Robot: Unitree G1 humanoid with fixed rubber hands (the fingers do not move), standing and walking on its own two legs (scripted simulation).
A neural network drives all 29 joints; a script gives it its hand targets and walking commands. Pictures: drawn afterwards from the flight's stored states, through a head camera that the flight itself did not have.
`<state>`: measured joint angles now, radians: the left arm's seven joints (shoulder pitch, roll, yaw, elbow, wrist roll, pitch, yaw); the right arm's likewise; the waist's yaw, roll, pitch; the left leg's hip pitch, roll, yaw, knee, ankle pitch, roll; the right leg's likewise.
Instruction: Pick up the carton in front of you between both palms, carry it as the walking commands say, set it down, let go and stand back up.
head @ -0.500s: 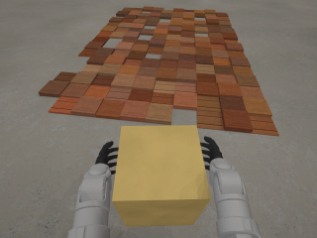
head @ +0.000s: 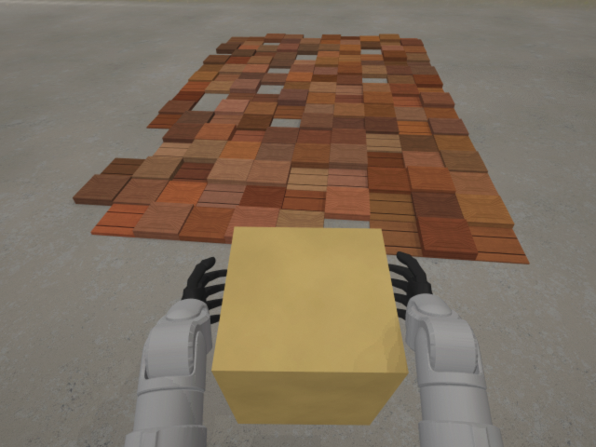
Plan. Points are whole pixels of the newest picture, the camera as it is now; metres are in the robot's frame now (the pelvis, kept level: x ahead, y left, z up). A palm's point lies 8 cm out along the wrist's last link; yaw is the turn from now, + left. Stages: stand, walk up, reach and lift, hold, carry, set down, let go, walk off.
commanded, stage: carry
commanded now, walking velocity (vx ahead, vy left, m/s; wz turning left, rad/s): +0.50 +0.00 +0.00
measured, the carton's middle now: (305, 331) +0.30 -0.01 +0.00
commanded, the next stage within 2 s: none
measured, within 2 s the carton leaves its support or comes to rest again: neither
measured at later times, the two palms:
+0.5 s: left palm (214, 203) +0.50 +0.15 +0.09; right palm (385, 202) +0.48 -0.15 +0.09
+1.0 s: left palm (245, 122) +0.81 +0.12 +0.10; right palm (368, 118) +0.82 -0.18 +0.09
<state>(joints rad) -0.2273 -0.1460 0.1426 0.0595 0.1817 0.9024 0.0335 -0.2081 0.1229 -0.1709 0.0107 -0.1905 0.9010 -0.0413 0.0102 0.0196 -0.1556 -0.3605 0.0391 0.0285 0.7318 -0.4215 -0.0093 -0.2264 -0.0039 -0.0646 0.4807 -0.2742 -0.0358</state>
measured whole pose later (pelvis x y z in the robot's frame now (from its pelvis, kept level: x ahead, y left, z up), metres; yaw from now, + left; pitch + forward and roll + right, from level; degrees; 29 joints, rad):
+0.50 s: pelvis +0.23 +0.01 +0.01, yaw -2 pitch +5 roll +0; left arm -0.15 -0.13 0.12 -0.32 0.10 1.24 0.09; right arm -0.18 0.14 -0.11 -0.30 -0.11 1.22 -0.10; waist -0.03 0.02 -0.15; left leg -0.11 0.05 0.22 0.30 -0.28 0.00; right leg -0.59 -0.10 -0.13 0.70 -0.21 0.01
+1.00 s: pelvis +0.55 -0.03 +0.00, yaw +0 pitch +5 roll +1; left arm -0.11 -0.13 0.09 -0.40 0.09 1.19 0.08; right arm -0.13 0.13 -0.08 -0.41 -0.11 1.18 -0.10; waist 0.02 0.01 -0.09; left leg -0.61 0.09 0.16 0.62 -0.08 0.01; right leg -0.02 -0.04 -0.24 0.26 -0.32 -0.02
